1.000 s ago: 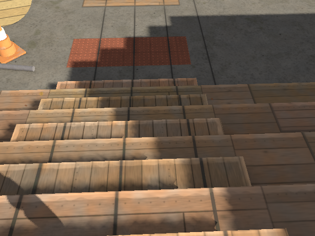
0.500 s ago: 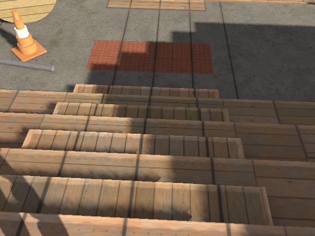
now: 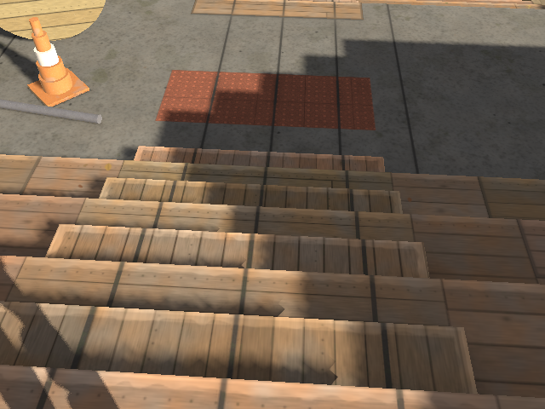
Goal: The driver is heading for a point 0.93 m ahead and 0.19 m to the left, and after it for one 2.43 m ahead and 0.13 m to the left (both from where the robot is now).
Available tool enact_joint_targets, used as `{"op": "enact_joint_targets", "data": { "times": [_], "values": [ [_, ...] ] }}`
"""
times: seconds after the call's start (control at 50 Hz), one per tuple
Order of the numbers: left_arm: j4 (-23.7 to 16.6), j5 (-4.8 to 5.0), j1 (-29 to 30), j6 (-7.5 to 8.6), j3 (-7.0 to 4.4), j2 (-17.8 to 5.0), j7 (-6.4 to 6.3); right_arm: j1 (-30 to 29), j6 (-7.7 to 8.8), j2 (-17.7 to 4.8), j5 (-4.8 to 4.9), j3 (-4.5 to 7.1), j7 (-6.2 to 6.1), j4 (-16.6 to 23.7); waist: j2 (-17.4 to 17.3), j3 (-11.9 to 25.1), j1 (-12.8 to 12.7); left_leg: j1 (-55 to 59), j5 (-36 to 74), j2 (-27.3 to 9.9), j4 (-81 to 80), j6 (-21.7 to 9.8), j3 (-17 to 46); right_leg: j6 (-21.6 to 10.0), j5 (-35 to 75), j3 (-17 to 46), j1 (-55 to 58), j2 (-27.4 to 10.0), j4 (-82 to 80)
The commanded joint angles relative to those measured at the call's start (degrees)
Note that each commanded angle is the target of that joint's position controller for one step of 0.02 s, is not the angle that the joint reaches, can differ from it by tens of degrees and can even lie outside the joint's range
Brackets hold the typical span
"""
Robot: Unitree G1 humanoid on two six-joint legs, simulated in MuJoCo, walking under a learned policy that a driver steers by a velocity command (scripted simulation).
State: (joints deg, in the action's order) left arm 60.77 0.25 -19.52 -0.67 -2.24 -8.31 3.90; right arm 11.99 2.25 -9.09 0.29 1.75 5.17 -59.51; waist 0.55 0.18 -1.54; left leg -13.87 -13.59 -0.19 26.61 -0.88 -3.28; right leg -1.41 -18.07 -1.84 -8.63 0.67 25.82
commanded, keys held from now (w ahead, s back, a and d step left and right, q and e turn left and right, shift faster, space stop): no key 0.20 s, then w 0.80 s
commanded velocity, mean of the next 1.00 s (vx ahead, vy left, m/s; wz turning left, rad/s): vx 0.29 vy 0.00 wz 0.00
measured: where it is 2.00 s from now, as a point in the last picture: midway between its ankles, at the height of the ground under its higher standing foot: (224, 392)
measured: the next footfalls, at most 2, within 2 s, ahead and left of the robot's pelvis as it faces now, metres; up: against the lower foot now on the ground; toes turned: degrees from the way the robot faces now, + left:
left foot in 0.58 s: +0.11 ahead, +0.18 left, +0.00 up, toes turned +10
right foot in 0.98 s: +0.30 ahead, +0.02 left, -0.14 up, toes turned +5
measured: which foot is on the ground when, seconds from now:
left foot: down 0.00-0.28, up 0.30-0.56, down 0.58-0.96, up 0.98-1.00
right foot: down 0.00-0.68, up 0.70-0.96, down 0.98-1.00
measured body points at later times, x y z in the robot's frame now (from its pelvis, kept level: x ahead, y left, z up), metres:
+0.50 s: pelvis +0.04 +0.02 +0.00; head +0.04 +0.03 +0.45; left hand -0.07 +0.21 -0.16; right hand +0.11 -0.21 -0.15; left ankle +0.04 +0.15 -0.70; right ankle -0.05 -0.10 -0.74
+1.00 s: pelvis +0.25 +0.09 -0.13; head +0.27 +0.09 +0.32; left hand +0.19 +0.32 -0.28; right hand +0.36 -0.13 -0.26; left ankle +0.11 +0.20 -0.72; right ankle +0.27 +0.03 -0.86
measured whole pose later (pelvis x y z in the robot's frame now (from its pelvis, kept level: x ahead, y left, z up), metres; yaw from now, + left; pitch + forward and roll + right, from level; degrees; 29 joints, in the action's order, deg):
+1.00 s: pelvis +0.25 +0.09 -0.13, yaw +3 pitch -1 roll +3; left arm 58.1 -8.2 -25.9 8.8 -2.9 -10.5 -1.2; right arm 16.3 6.8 -9.4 -3.7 2.5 2.0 -48.0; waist 3.7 -2.8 -2.3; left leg -20.3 -35.2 1.9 77.3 -3.4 -3.1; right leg -3.8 -3.9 -1.9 -18.0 1.0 37.0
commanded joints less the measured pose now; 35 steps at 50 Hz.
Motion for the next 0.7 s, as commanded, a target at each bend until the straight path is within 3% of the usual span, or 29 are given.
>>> {"op": "enact_joint_targets", "data": {
  "times": [0.02,0.2,0.22,0.24,0.26,0.28,0.3,0.32,0.34,0.36,0.38,0.4,0.44,0.48,0.52,0.54,0.56,0.58,0.6,0.62,0.64,0.66,0.68,0.7],
  "values": [
    [-0.7,-0.11,-3.5,0.15,-0.81,-3.9,0.05,3.8,-0.06,-4.1,-0.3,0.88,0.25,0.1,-0.5,-2.3,1.1,5.7,9.7,-0.7,-4.9,-0.2,1.0,-0.1,10.3,1.3,-5.8,-0.3,-6.9],
    [0.7,-0.35,-5.3,-0.17,-0.99,-2.8,0.7,5.4,-0.68,-2.8,-0.25,0.67,0.18,-2.0,-0.6,-3.4,0.8,5.0,8.9,-0.1,-7.3,0.0,0.7,-0.6,13.7,1.4,-1.9,-0.3,-9.4],
    [1.0,-0.51,-6.5,-0.31,-1.33,-3.3,0.57,6.6,-0.81,-3.4,-0.4,0.91,-0.11,-2.5,-0.5,-3.5,0.6,4.7,4.1,-0.1,-7.7,-0.2,0.7,-1.2,8.5,1.6,-1.4,-0.3,-10.3],
    [0.9,-1.38,-7.6,-0.38,-2.4,-5.8,0.08,7.1,-0.79,-5.8,-1.12,1.85,-0.79,-2.3,0.1,-4.9,0.1,3.0,-5.4,0.3,-6.7,-1.0,0.3,-3.2,-1.5,2.5,-2.0,-0.9,-11.5],
    [0.5,-2.71,-8.3,-0.17,-3.41,-7.8,-0.57,7.2,-0.51,-7.6,-1.97,2.72,-1.57,-1.7,1.3,-6.8,-0.4,0.1,-15.0,0.2,-5.1,-2.0,0.6,-6.0,-11.9,5.0,-2.9,-3.0,-13.1],
    [0.2,-4.09,-9.9,0.5,-3.92,-8.0,-1.46,7.1,-0.04,-7.5,-2.5,3.08,-2.39,-1.2,2.4,-8.7,-1.4,-3.8,-20.0,-0.4,-2.0,-3.1,1.6,-9.1,-19.7,8.9,-2.4,-6.6,-15.0],
    [0.7,-5.02,-12.9,1.57,-4.15,-7.2,-3.06,6.2,0.58,-5.2,-2.99,2.92,-3.5,-0.6,6.0,-9.0,-3.0,-8.9,-16.1,-0.5,5.8,-2.8,1.2,-12.9,-21.7,15.0,1.6,-12.5,-17.6],
    [0.3,-5.4,-13.0,2.94,-3.54,-5.2,-4.77,3.5,1.28,-1.7,-3.91,2.09,-4.5,1.2,9.2,-10.7,-4.2,-15.5,-9.3,-1.9,16.2,-2.2,2.4,-16.0,-16.6,21.1,4.2,-19.4,-20.2],
    [0.1,-5.22,-14.3,4.31,-1.91,-1.3,-6.07,-1.0,1.84,-0.4,-3.76,1.69,-5.69,4.0,5.8,-9.3,-5.7,-23.4,-9.7,-3.9,24.5,-2.2,7.8,-17.4,-9.6,24.8,8.7,-23.3,-20.2],
    [0.1,-4.89,-15.0,5.63,-1.33,-0.3,-6.88,-0.9,2.11,-0.4,-2.95,1.64,-6.46,5.3,3.1,-7.2,-5.3,-27.8,-9.4,-4.3,29.9,-2.2,9.8,-16.9,-4.6,23.1,13.4,-23.1,-18.3],
    [0.4,-4.27,-15.9,6.66,-1.11,-0.5,-7.12,0.5,2.27,-0.9,-3.05,1.73,-6.9,5.8,1.6,-6.7,-4.7,-28.9,-7.2,-4.4,31.6,-2.3,9.4,-15.6,-1.4,18.6,14.7,-20.6,-16.7],
    [0.5,-3.77,-15.9,7.07,-0.9,-0.7,-6.96,1.5,2.2,-1.9,-3.69,1.98,-6.82,5.9,1.5,-7.0,-4.1,-27.2,-5.4,-4.5,30.8,-2.6,7.5,-14.3,-0.5,14.8,12.8,-17.8,-16.1],
    [-0.5,-3.73,-14.1,7.18,-0.03,-0.1,-6.63,1.7,2.06,-0.8,-5.29,1.79,-5.94,6.7,3.4,-9.0,-3.1,-20.0,-1.8,-4.4,28.3,-2.9,2.8,-12.4,-0.2,9.5,2.8,-13.6,-14.7],
    [-1.4,-3.83,-12.3,7.31,0.11,-2.3,-5.72,3.0,2.23,0.3,-5.35,1.66,-4.95,8.1,4.7,-8.8,-1.4,-9.1,-2.7,-3.5,25.7,-3.0,0.2,-11.5,-0.5,7.0,-8.7,-12.0,-12.4],
    [-2.1,-3.53,-9.7,7.8,-0.54,-6.1,-4.98,6.5,2.76,-0.7,-5.01,2.15,-4.65,8.7,4.0,-8.6,1.5,1.0,-5.6,-1.6,21.2,-2.8,-2.1,-11.5,-2.1,6.6,-15.8,-12.0,-8.4],
    [0.5,-4.66,-13.2,8.57,-0.13,-4.6,-5.49,3.2,2.72,0.2,-4.84,1.52,-5.49,9.6,3.9,-9.9,-0.7,-10.9,8.7,-8.4,14.1,-2.6,9.5,-9.4,-0.5,10.5,-5.1,-15.2,-3.2],
    [1.1,-2.67,-19.3,8.74,-0.02,-3.1,-7.11,0.0,2.71,-1.7,-5.23,1.91,-6.34,10.4,3.0,-7.6,-6.0,-25.7,15.7,-8.4,4.8,-1.0,9.0,-10.7,-3.0,13.1,11.8,-15.9,3.8],
    [3.1,-1.99,-25.3,8.4,0.21,-1.6,-8.04,-5.9,2.92,-0.3,-5.65,1.27,-6.73,12.2,3.6,-6.7,-9.4,-31.3,12.6,-7.9,1.4,0.3,7.6,-11.8,-3.4,17.2,17.8,-17.2,8.1],
    [6.1,-2.57,-37.9,8.06,0.57,1.2,-8.72,-14.7,4.53,-2.7,-4.59,2.2,-7.17,15.1,-1.9,-3.9,-13.9,-37.2,6.1,-5.3,4.0,0.3,3.9,-11.0,1.5,15.0,25.0,-11.9,14.7],
    [8.9,-3.55,-45.3,7.49,0.56,1.1,-9.05,-19.1,5.63,-2.5,-4.26,2.12,-7.22,15.4,-0.6,-4.4,-15.6,-41.1,2.0,-5.3,6.7,-0.7,4.2,-8.4,4.4,13.9,25.8,-9.7,18.6],
    [8.8,-3.77,-46.2,7.19,1.19,2.7,-9.43,-22.5,6.44,-1.4,-5.31,2.01,-6.78,16.4,2.8,-5.1,-15.5,-41.1,0.6,-4.9,8.4,-1.7,3.7,-7.5,4.7,15.8,22.8,-9.0,19.7],
    [7.6,-2.33,-44.9,7.28,1.3,2.1,-9.43,-21.9,7.45,-2.8,-5.88,2.74,-6.27,16.3,2.1,-3.7,-13.7,-33.2,3.5,-5.4,11.9,-2.7,4.8,-6.4,6.8,15.8,14.4,-7.4,24.1],
    [2.8,-1.03,-32.6,7.52,1.16,0.5,-8.3,-9.1,8.04,-6.3,-5.16,4.02,-6.15,12.4,-5.3,-0.4,-4.7,-10.7,15.1,-7.1,8.2,-4.2,8.2,-4.6,2.4,11.2,-6.2,-4.2,33.1],
    [-2.7,-1.93,-17.8,7.86,2.21,1.8,-5.94,11.1,7.19,-10.4,-3.82,5.43,-6.63,6.9,-13.3,4.4,8.6,22.3,8.4,-15.6,-2.3,-8.9,19.2,-0.9,-9.1,1.3,-35.7,1.2,45.0]
  ]
}}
